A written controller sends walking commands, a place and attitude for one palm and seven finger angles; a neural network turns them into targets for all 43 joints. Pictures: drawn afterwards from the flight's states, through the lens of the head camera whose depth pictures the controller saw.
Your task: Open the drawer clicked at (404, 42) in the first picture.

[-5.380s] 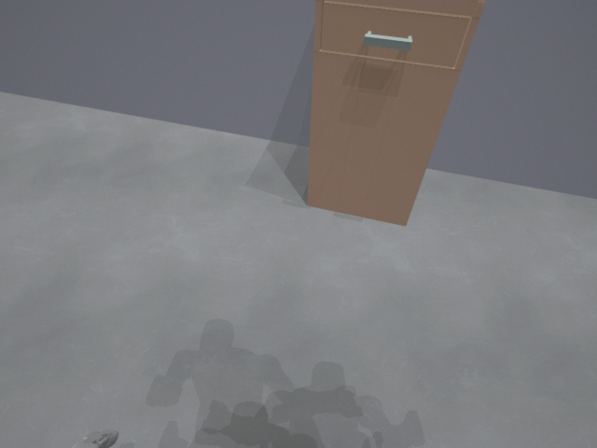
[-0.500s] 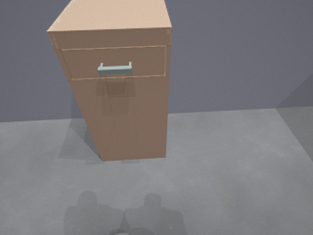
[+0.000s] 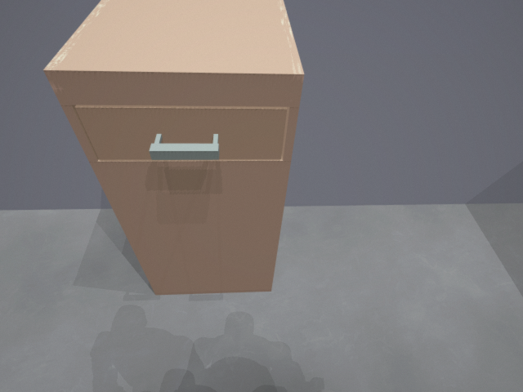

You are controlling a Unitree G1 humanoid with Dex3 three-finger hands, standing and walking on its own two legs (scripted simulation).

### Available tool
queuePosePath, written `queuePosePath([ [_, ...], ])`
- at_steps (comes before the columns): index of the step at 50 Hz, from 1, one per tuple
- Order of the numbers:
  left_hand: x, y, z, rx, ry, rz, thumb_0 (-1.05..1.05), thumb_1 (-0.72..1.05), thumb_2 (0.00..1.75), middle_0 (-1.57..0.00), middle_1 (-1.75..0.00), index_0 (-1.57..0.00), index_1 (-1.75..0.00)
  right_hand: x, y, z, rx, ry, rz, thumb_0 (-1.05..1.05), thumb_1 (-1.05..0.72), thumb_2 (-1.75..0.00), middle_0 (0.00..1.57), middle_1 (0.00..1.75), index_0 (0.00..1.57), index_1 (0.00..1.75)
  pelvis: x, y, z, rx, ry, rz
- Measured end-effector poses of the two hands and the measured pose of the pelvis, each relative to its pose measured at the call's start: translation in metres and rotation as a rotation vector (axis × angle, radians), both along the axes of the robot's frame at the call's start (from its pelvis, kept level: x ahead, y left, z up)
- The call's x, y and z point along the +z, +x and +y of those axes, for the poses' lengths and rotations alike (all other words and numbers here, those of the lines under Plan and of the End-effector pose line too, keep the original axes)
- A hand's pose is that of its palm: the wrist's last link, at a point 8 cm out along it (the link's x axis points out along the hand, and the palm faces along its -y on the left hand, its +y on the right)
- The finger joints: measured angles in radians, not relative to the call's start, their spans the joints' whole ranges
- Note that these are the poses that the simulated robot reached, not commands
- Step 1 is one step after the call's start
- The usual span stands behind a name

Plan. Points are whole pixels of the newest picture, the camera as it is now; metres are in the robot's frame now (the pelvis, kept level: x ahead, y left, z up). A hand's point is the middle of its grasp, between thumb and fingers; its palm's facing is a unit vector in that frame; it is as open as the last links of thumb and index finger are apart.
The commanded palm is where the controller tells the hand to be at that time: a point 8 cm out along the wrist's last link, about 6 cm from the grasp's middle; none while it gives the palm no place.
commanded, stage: come to a stop and stand still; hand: left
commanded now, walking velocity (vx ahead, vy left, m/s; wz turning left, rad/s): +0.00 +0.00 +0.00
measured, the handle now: (186, 144) +0.57 +0.20 +0.04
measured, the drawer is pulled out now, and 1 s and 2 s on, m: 0.00 0.00 0.00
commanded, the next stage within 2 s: look again from close up in 1.34 s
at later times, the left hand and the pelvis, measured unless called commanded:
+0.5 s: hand out of the picture +0.12 +0.16 -0.18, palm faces +0.08 -0.97 -0.22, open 7.3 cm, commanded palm none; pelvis +0.04 -0.03 -0.01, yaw +2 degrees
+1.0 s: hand out of the picture +0.02 +0.15 -0.17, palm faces +0.04 -0.98 -0.20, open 7.4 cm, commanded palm none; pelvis +0.03 -0.02 +0.00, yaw +1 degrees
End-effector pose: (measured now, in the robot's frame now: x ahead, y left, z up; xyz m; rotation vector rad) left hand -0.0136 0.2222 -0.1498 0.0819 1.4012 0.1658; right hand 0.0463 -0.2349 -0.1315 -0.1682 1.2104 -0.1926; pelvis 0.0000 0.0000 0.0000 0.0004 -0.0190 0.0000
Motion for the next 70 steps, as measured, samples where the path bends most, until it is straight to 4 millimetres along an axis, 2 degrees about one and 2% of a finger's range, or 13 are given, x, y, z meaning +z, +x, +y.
queuePosePath([
  [4, 0.009, 0.066, -0.003, -0.036, 0.043, -0.105, 0.00, 0.92, 0.90, -0.20, -0.30, -0.20, -0.30, -0.008, -0.014, -0.013, -0.026, 0.026, 0.106, -0.01, -0.95, -0.90, 0.20, 0.30, 0.21, 0.30, 0.000, 0.022, -0.014, 0.008, 0.007, 0.002],
  [8, 0.009, 0.117, -0.018, -0.072, 0.090, -0.182, 0.00, 0.92, 0.90, -0.20, -0.30, -0.20, -0.30, -0.028, -0.020, -0.026, -0.052, 0.071, 0.196, -0.01, -0.93, -0.90, 0.20, 0.30, 0.20, 0.30, -0.011, 0.046, -0.037, 0.009, 0.040, -0.003],
  [12, 0.015, 0.143, -0.038, -0.089, 0.091, -0.189, 0.00, 0.92, 0.90, -0.20, -0.30, -0.20, -0.30, -0.035, -0.014, -0.033, -0.066, 0.102, 0.251, 0.00, -0.92, -0.90, 0.19, 0.30, 0.20, 0.30, -0.010, 0.060, -0.047, 0.022, 0.022, 0.006],
  [16, 0.019, 0.154, -0.047, -0.069, 0.087, -0.201, 0.00, 0.91, 0.90, -0.20, -0.30, -0.20, -0.30, -0.031, 0.004, -0.037, -0.039, 0.094, 0.255, 0.00, -0.92, -0.90, 0.19, 0.30, 0.20, 0.30, -0.006, 0.061, -0.048, 0.034, 0.031, 0.016],
  [21, 0.015, 0.144, -0.036, -0.036, 0.087, -0.194, 0.00, 0.91, 0.90, -0.21, -0.30, -0.20, -0.30, -0.024, 0.037, -0.038, 0.006, 0.058, 0.183, 0.00, -0.92, -0.90, 0.19, 0.30, 0.20, 0.30, -0.005, 0.052, -0.040, 0.044, 0.025, 0.023],
  [26, -0.003, 0.120, -0.007, -0.013, 0.073, -0.162, 0.00, 0.91, 0.90, -0.21, -0.30, -0.20, -0.30, -0.016, 0.062, -0.029, 0.041, 0.001, 0.055, 0.00, -0.91, -0.90, 0.19, 0.30, 0.20, 0.30, -0.014, 0.042, -0.022, 0.042, -0.003, 0.021],
  [32, -0.004, 0.083, 0.016, 0.016, 0.067, -0.079, 0.00, 0.91, 0.90, -0.20, -0.30, -0.20, -0.30, -0.001, 0.061, -0.008, 0.070, -0.013, 0.030, 0.00, -0.91, -0.90, 0.19, 0.30, 0.20, 0.30, -0.006, 0.035, -0.010, 0.032, 0.000, 0.020],
  [38, 0.004, 0.047, 0.017, 0.013, 0.076, 0.006, 0.00, 0.91, 0.90, -0.20, -0.30, -0.20, -0.30, -0.004, 0.058, 0.006, 0.064, 0.026, 0.030, 0.00, -0.92, -0.90, 0.20, 0.30, 0.20, 0.30, -0.001, 0.035, -0.007, 0.022, 0.013, 0.029],
  [46, 0.012, 0.024, -0.010, -0.018, 0.070, 0.041, 0.00, 0.91, 0.90, -0.20, -0.30, -0.20, -0.30, -0.019, 0.032, -0.002, 0.014, 0.071, 0.071, 0.00, -0.94, -0.90, 0.20, 0.30, 0.21, 0.30, 0.000, 0.028, -0.013, 0.012, 0.016, 0.018],
  [52, 0.008, 0.025, -0.030, -0.029, 0.036, 0.022, 0.00, 0.91, 0.90, -0.20, -0.30, -0.20, -0.30, -0.016, -0.003, -0.011, 0.004, 0.066, 0.144, 0.00, -0.93, -0.90, 0.20, 0.30, 0.20, 0.30, 0.002, 0.024, -0.021, 0.010, 0.015, 0.005],
  [61, 0.006, 0.020, -0.041, -0.029, 0.017, 0.030, 0.01, 0.92, 0.90, -0.20, -0.30, -0.20, -0.30, -0.015, -0.051, -0.008, -0.026, 0.080, 0.262, 0.00, -0.92, -0.90, 0.19, 0.30, 0.20, 0.30, 0.003, 0.021, -0.030, 0.009, 0.010, 0.006],
  [65, 0.006, 0.018, -0.045, -0.030, 0.014, 0.042, 0.01, 0.92, 0.90, -0.20, -0.30, -0.20, -0.30, -0.016, -0.062, -0.004, -0.039, 0.094, 0.290, 0.00, -0.92, -0.90, 0.19, 0.30, 0.20, 0.30, 0.003, 0.022, -0.031, 0.008, 0.009, 0.010],
  [70, 0.006, 0.017, -0.049, -0.027, 0.011, 0.050, 0.00, 0.91, 0.90, -0.20, -0.30, -0.20, -0.30, -0.017, -0.064, 0.002, -0.045, 0.111, 0.300, 0.00, -0.91, -0.90, 0.19, 0.30, 0.20, 0.30, 0.003, 0.026, -0.032, 0.006, 0.010, 0.013],
])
